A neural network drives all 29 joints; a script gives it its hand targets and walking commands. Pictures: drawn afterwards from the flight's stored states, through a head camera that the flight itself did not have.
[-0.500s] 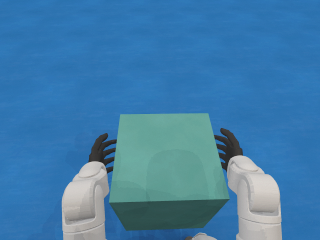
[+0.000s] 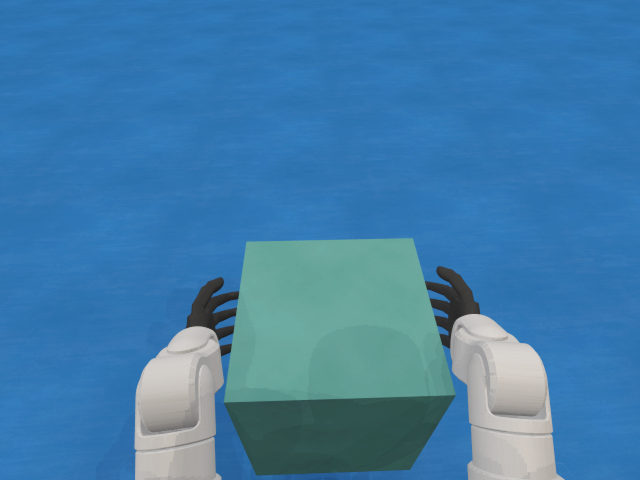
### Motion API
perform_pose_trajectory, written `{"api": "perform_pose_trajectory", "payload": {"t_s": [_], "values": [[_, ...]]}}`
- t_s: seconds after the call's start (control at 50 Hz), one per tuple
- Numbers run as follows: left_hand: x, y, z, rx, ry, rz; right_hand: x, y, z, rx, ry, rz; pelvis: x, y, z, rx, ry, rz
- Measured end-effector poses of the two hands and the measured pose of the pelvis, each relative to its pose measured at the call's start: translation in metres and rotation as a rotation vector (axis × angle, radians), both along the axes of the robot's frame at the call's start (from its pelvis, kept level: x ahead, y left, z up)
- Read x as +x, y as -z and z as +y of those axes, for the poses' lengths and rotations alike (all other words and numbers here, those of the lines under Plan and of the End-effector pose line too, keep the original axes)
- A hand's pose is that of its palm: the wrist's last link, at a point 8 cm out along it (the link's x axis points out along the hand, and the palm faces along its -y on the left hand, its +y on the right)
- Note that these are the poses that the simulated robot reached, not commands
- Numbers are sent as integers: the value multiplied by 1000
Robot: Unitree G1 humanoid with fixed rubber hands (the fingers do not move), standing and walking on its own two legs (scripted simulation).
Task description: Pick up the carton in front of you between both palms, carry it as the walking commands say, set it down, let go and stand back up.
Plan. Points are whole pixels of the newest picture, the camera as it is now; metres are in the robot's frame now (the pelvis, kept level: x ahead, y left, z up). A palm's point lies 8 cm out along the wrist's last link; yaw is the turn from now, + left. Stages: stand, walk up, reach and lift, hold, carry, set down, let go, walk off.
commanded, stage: carry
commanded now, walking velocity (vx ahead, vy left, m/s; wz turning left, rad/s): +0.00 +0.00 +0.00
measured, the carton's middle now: (331, 360) +0.27 +0.00 +0.01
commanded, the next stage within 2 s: hold in 1.56 s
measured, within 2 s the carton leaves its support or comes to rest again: neither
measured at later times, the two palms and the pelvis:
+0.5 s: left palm (210, 340) +0.30 +0.16 +0.03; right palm (437, 333) +0.30 -0.14 +0.03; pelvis +0.01 +0.01 -0.01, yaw +0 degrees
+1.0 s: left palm (205, 355) +0.27 +0.16 +0.04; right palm (444, 347) +0.27 -0.14 +0.04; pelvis -0.02 +0.01 +0.00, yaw +0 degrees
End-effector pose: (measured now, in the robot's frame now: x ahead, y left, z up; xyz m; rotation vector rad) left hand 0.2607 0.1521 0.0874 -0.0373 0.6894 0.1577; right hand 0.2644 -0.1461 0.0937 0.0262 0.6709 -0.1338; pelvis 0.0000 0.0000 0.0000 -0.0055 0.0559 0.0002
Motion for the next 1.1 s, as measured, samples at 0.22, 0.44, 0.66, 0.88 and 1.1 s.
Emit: {"api": "perform_pose_trajectory", "payload": {"t_s": [0.22,0.44,0.66,0.88,1.1], "values": [[28,32,9,34,21,40,26,36,9,-14,-11,39,23,5,11,2,6,10],[34,52,9,69,59,15,29,55,10,-51,-28,13,18,6,14,1,8,-1],[34,52,10,72,54,-40,30,55,11,-52,-31,-42,-1,3,14,3,7,-13],[15,46,10,71,52,-28,12,50,11,-51,-33,-30,-13,2,14,3,6,-18],[5,45,9,71,55,-27,1,49,10,-50,-29,-29,-24,1,14,3,6,-21]]}}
